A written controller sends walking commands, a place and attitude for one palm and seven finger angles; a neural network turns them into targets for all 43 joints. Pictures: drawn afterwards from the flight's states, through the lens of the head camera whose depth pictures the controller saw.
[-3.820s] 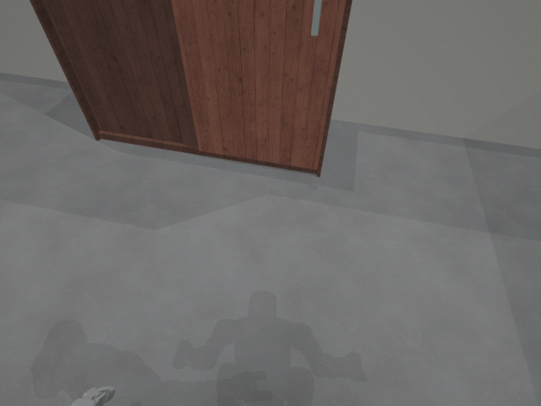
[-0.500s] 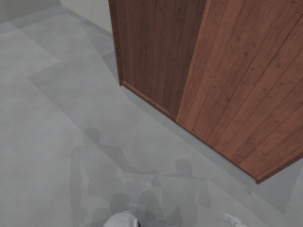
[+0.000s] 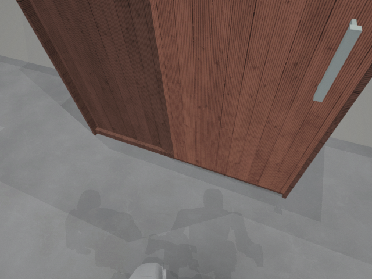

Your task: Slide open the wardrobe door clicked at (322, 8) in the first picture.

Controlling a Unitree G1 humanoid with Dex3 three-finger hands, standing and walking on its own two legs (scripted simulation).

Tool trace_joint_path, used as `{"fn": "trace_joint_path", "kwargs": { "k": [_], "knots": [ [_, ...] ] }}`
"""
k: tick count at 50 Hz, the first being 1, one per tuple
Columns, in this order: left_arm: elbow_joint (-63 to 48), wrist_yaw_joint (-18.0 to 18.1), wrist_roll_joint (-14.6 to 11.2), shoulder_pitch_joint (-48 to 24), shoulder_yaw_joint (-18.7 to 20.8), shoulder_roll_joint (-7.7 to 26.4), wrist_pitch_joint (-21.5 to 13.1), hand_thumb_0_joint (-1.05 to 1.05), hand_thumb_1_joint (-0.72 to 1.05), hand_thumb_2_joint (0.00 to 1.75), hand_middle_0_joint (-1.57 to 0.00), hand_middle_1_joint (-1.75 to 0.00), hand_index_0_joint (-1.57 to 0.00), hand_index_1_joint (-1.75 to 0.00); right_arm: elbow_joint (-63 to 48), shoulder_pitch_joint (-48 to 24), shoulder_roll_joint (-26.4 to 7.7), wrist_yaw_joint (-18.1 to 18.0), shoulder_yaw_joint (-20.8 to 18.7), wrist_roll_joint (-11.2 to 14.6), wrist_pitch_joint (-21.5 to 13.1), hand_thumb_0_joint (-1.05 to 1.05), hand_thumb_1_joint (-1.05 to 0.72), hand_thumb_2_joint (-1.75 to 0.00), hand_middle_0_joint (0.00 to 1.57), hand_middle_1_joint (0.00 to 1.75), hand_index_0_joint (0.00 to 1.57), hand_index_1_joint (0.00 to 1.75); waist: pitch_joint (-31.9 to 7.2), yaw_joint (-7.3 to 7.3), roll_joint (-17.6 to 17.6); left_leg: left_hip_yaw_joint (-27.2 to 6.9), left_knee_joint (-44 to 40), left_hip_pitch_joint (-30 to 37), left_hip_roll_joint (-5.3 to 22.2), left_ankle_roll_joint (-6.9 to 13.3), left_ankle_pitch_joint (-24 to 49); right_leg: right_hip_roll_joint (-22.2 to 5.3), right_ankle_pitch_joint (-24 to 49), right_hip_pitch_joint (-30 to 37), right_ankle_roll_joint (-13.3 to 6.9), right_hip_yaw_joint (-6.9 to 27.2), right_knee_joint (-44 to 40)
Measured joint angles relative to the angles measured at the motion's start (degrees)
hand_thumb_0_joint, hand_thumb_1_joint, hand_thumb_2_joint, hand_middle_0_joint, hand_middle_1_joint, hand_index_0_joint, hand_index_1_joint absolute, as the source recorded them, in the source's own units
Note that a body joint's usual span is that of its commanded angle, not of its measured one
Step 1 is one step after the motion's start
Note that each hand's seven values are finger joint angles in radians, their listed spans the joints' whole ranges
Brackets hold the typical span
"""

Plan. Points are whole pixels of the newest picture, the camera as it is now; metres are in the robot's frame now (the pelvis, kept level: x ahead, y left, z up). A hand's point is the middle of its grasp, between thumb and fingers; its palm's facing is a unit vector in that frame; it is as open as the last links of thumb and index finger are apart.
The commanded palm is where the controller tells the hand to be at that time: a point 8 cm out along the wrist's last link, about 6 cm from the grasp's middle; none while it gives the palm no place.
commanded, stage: turn to face it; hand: right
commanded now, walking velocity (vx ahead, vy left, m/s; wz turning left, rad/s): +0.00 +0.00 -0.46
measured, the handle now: (334, 63) +0.65 -0.36 +0.10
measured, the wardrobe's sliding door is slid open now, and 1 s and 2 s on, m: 0.00 0.00 0.00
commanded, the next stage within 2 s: take the last steps up to it in 0.40 s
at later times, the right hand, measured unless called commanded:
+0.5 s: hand out of the picture +0.00 -0.14 -0.15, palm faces +0.25 +0.93 -0.25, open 7.4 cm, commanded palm none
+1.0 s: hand out of the picture +0.00 -0.20 -0.16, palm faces +0.33 +0.92 -0.20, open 7.4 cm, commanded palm none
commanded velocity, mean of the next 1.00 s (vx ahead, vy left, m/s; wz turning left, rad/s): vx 0.16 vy -0.02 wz -0.19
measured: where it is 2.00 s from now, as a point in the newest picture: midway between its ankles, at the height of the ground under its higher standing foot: (215, 271)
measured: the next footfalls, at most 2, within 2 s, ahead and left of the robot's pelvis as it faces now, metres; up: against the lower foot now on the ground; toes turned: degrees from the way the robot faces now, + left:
left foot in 0.30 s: +0.06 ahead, +0.16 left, +0.00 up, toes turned -5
right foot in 0.70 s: -0.05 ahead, -0.08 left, +0.00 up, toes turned -21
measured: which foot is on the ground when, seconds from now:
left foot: up 0.00-0.28, down 0.30-0.70, up 0.72-1.00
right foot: down 0.00-0.30, up 0.32-0.68, down 0.70-1.00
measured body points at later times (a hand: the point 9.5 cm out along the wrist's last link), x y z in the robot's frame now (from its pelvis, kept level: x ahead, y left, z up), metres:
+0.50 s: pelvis -0.02 +0.06 +0.01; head +0.01 +0.08 +0.46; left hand +0.12 +0.29 -0.14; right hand -0.01 -0.18 -0.13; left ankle +0.02 +0.16 -0.73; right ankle -0.05 -0.08 -0.66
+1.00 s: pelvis +0.02 +0.00 +0.01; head +0.03 -0.01 +0.46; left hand +0.04 +0.22 -0.14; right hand -0.02 -0.25 -0.14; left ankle +0.13 +0.11 -0.69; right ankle -0.09 -0.06 -0.73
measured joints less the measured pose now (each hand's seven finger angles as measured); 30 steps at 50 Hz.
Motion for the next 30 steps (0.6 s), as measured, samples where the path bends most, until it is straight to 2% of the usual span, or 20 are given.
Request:
{"fn": "trace_joint_path", "kwargs": {
  "k": [4,9,12,14,15,18,21,23,26,30],
  "knots": [
    [0.1,0.0,-0.2,-0.1,-0.2,0.2,0.3,0.0,0.91,0.9,-0.2,-0.3,-0.2,-0.3,-0.4,1.0,-0.8,0.0,-0.1,0.2,-0.1,0.01,-0.92,-0.89,0.2,0.3,0.2,0.3,-0.4,-0.46,-1.1,-2.8,-3.0,0.4,-0.1,-0.9,2.1,1.3,3.2,1.8,-0.3,1.8,-5.4],
    [0.0,-0.3,-0.2,-0.7,-0.1,0.3,0.9,0.0,0.9,0.9,-0.21,-0.3,-0.2,-0.3,-0.8,0.9,-0.7,-0.4,0.4,0.4,0.1,0.01,-0.92,-0.9,0.2,0.3,0.19,0.3,-0.5,-0.1,-2.7,-3.9,-11.9,4.3,-1.0,-1.0,0.2,2.1,4.8,2.1,0.5,4.4,-7.2],
    [0.0,-0.6,-0.1,-1.2,0.2,0.5,1.5,0.0,0.9,0.9,-0.21,-0.3,-0.21,-0.3,-1.5,0.4,0.3,-0.5,1.0,0.6,-0.4,0.01,-0.92,-0.9,0.2,0.3,0.19,0.3,-0.5,0.2,-3.7,-3.6,-19.4,7.8,-2.1,-0.5,0.7,2.4,5.0,1.3,1.4,6.2,-6.3],
    [0.0,-0.7,-0.3,-1.2,0.4,0.8,1.9,0.0,0.9,0.9,-0.21,-0.3,-0.21,-0.3,-2.2,0.5,0.9,-0.5,1.5,0.7,-1.2,0.01,-0.91,-0.9,0.2,0.3,0.19,0.3,-0.8,0.13,-4.1,-3.0,-27.8,11.6,-2.7,-0.1,4.9,2.9,4.6,0.1,2.2,7.2,-4.6],
    [-0.1,-0.8,-0.5,-1.1,0.6,0.9,2.1,0.0,0.9,0.9,-0.21,-0.3,-0.21,-0.3,-2.6,0.8,1.2,-0.5,1.8,0.5,-1.7,0.01,-0.91,-0.89,0.2,0.3,0.2,0.3,-1.2,-0.1,-4.2,-2.8,-31.8,13.2,-2.6,1.0,6.8,3.2,4.0,-1.0,2.7,7.5,-2.8],
    [0.5,-0.9,-0.5,-1.6,1.5,1.9,3.2,0.0,0.9,0.9,-0.21,-0.3,-0.2,-0.3,-2.9,1.2,3.4,-0.6,2.7,-0.1,-2.4,0.01,-0.91,-0.89,0.2,0.3,0.2,0.3,-0.8,-0.43,-5.5,-1.1,-30.6,13.2,-2.4,3.6,8.1,3.9,-8.3,-5.8,3.6,8.2,11.7],
    [1.1,-1.2,-0.4,-2.0,1.9,2.3,3.7,0.01,0.91,0.9,-0.2,-0.3,-0.2,-0.3,-2.6,2.4,4.8,-0.6,3.3,-0.2,-2.4,0.01,-0.91,-0.89,0.2,0.3,0.2,0.3,-0.8,-0.48,-5.1,0.1,-32.2,14.5,-1.4,4.1,9.0,3.3,-8.5,-8.8,4.4,6.7,25.2],
    [1.3,-1.3,-0.4,-1.9,1.9,2.3,3.6,0.01,0.91,0.9,-0.2,-0.3,-0.2,-0.3,-2.1,2.8,5.2,-0.6,3.6,-0.3,-2.4,0.01,-0.91,-0.89,0.2,0.3,0.2,0.3,-0.7,-0.37,-4.4,0.8,-33.1,15.1,-0.7,4.1,9.5,2.3,-8.0,-8.3,5.1,5.7,27.5],
    [2.0,-1.2,-0.5,-1.8,1.7,2.0,3.6,0.01,0.91,0.9,-0.2,-0.3,-0.2,-0.3,-1.5,3.3,5.5,-0.4,3.8,-0.5,-2.6,0.01,-0.91,-0.89,0.2,0.3,0.2,0.3,-0.7,-0.7,-3.1,1.8,-33.9,15.3,0.2,4.1,10.0,1.1,-9.3,-5.0,5.8,4.7,23.5],
    [3.2,-1.1,-0.6,-2.0,1.0,1.4,3.4,0.01,0.91,0.9,-0.2,-0.3,-0.2,-0.3,-0.3,4.2,4.7,-0.1,3.5,-0.7,-3.2,0.01,-0.91,-0.89,0.21,0.3,0.2,0.3,-0.6,-2.02,-1.7,3.1,-34.3,14.8,1.0,3.6,10.4,0.2,-11.6,0.9,5.7,3.6,13.3]
  ]
}}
